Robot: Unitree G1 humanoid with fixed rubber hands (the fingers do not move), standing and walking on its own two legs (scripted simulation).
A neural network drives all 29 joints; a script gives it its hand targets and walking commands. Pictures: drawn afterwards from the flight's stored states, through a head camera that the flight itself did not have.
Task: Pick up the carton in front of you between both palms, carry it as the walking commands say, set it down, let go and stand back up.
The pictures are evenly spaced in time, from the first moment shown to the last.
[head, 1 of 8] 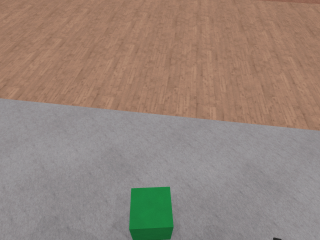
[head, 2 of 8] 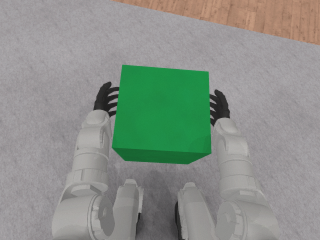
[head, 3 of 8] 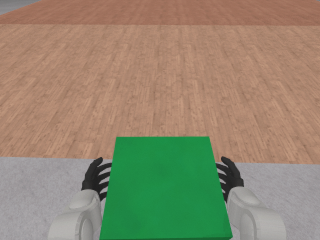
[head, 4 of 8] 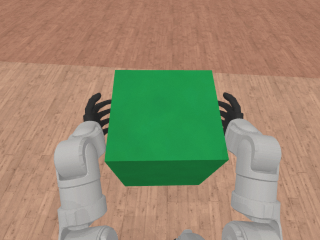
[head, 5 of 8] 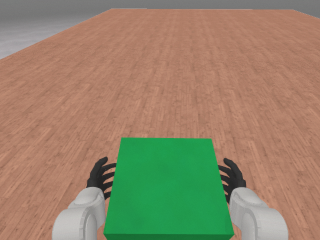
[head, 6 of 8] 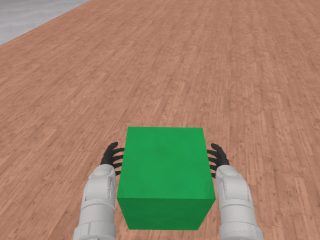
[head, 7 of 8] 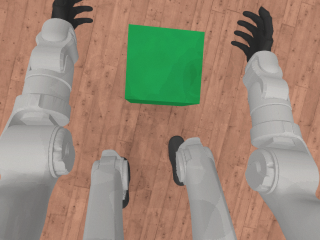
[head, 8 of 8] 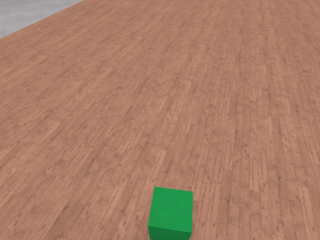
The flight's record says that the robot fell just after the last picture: no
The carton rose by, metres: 0.95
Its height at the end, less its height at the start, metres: +0.24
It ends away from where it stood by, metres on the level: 5.33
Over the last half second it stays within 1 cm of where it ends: yes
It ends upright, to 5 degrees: yes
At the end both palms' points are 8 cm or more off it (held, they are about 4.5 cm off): yes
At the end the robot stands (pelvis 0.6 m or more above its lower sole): yes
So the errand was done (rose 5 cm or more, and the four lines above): yes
